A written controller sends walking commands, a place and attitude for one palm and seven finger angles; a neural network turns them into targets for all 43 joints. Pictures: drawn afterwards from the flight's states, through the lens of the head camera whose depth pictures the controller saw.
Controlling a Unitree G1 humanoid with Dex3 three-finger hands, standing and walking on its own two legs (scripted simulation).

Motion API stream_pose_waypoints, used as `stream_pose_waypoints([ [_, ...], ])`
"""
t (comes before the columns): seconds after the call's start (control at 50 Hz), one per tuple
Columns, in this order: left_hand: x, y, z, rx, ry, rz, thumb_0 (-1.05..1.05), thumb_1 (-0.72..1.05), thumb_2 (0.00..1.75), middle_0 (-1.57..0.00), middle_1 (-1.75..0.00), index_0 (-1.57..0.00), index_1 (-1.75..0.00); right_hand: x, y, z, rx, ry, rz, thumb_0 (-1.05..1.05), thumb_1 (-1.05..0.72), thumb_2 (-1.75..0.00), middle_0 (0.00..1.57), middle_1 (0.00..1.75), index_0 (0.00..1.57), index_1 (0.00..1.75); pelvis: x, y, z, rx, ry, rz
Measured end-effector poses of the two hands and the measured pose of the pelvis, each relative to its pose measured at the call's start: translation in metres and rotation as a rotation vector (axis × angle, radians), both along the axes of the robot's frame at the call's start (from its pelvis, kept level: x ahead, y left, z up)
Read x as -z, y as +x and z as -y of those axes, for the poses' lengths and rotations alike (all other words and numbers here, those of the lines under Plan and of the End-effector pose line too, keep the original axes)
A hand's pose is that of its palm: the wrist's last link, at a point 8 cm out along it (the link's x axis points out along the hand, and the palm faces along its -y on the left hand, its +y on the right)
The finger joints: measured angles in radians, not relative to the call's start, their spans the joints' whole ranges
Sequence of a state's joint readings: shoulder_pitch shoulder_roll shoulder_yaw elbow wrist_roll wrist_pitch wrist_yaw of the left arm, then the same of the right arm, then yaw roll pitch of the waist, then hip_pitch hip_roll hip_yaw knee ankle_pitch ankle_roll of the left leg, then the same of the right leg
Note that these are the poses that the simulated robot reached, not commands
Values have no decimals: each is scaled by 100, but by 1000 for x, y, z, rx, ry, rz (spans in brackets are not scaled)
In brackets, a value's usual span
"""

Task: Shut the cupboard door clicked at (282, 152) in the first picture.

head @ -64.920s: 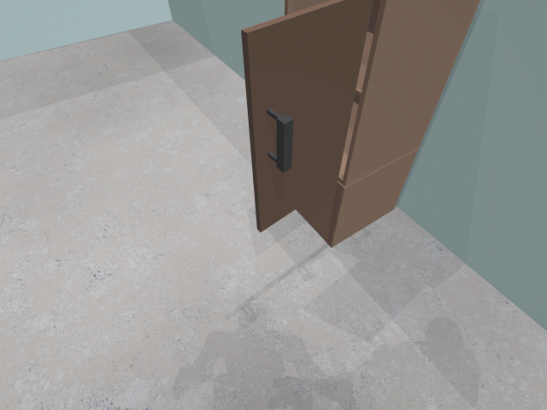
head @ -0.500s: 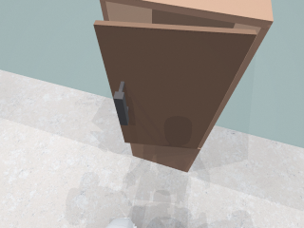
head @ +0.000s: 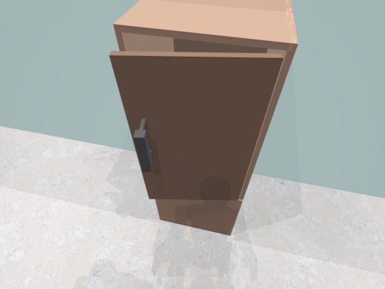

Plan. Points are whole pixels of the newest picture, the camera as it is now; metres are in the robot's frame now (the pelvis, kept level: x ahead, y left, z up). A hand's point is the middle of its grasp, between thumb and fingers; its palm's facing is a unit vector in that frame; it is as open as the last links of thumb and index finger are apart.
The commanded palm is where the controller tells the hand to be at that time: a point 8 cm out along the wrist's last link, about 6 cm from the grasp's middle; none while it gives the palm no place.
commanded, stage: come to a stop and stand still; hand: left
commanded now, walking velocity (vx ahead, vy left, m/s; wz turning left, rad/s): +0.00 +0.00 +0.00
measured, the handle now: (145, 145) +0.46 +0.14 +0.01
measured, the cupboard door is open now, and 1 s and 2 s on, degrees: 12 12 12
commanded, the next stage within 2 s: look again from close up in 0.08 s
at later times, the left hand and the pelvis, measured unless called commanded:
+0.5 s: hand out of the picture +0.02 +0.21 -0.17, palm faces +0.04 -0.96 -0.26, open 7.4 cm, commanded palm none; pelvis -0.02 +0.01 -0.01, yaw +1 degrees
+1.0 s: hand out of the picture -0.05 +0.24 -0.18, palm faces +0.01 -0.97 -0.24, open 7.4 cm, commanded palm none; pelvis -0.04 +0.03 +0.00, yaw +1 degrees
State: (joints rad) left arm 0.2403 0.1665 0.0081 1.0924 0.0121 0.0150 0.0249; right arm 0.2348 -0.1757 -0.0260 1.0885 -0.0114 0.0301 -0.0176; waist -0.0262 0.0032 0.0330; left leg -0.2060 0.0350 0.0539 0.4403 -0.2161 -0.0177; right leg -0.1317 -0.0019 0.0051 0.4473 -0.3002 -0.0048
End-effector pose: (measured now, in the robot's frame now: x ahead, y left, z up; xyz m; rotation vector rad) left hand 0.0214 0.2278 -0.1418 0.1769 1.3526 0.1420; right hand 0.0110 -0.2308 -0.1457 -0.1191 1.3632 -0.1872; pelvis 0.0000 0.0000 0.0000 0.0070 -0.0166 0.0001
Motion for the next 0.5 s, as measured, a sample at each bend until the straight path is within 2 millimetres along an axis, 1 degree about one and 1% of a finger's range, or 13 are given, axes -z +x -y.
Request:
stream_pose_waypoints([
  [0.08, 1, -7, 7, -11, -12, -18, 1, 93, 90, -20, -30, -20, -30, -2, -29, 3, 10, -4, -77, 0, -91, -90, 20, 30, 20, 30, -2, 1, 5, 0, -2, 5],
  [0.14, 3, -13, 13, -21, -22, -36, 1, 93, 90, -20, -30, -20, -30, -4, -46, 3, 16, -4, -129, 0, -91, -90, 20, 30, 20, 30, -3, 1, 8, -2, -3, 6],
  [0.18, 4, -18, 16, -27, -29, -50, 1, 93, 90, -20, -30, -20, -29, -6, -54, 2, 19, -2, -154, 0, -91, -90, 19, 30, 20, 30, -3, 2, 9, -3, -3, 5],
  [0.22, 4, -20, 16, -5, -29, -48, 1, 92, 90, -20, -30, -20, -29, -6, -56, 2, 6, 4, -151, 0, -91, -90, 20, 30, 20, 30, -2, 0, 10, -17, -7, 2],
  [0.26, 3, -21, 12, -10, -14, -24, 1, 92, 90, -20, -30, -20, -30, -3, -53, 5, -5, -4, -120, 0, -91, -90, 20, 30, 20, 30, 1, -2, 8, -23, -11, -1],
  [0.32, 0, -19, 3, -20, 16, 16, 1, 91, 90, -20, -30, -20, -30, 3, -39, 7, -15, -13, -61, 1, -91, -90, 20, 30, 20, 30, 4, -5, 5, -25, -13, 7],
  [0.4, -1, -15, -11, -20, 40, 65, 1, 91, 90, -20, -30, -20, -30, 5, -11, 6, -29, -21, 42, 1, -91, -90, 20, 30, 20, 30, 7, -10, 0, -26, -10, 25],
  [0.5, -5, -8, -27, -12, 56, 127, 0, 91, 90, -20, -30, -20, -30, -2, 23, 3, -67, -33, 165, 0, -91, -90, 20, 30, 20, 30, 8, -19, -8, -19, -11, 37],
])
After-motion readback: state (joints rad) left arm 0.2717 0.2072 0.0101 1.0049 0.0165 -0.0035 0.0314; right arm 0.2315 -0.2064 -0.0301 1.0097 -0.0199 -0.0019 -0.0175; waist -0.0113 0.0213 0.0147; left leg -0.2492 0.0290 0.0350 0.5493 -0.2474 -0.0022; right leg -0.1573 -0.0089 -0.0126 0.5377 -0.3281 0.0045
